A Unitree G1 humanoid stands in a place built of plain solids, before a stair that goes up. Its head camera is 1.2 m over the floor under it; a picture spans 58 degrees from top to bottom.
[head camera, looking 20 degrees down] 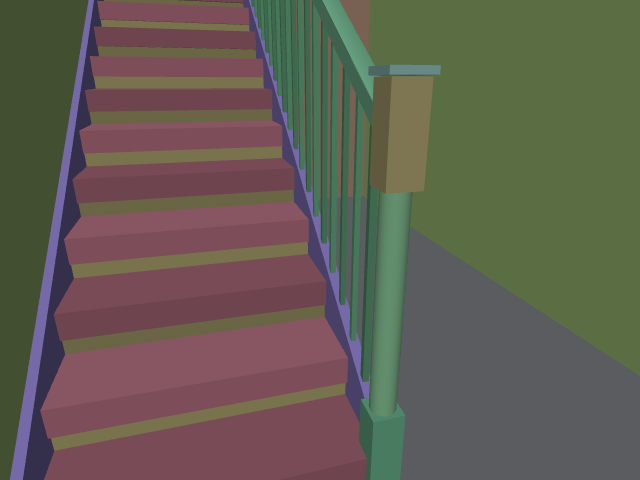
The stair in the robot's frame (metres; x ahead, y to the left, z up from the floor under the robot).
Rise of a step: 0.17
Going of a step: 0.26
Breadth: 0.91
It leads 16 degrees to the left of straight ahead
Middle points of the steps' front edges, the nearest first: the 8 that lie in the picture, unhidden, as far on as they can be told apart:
1.10 0.34 0.34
1.34 0.41 0.50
1.59 0.48 0.67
1.84 0.56 0.83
2.09 0.63 1.00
2.33 0.70 1.16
2.58 0.77 1.33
2.83 0.84 1.50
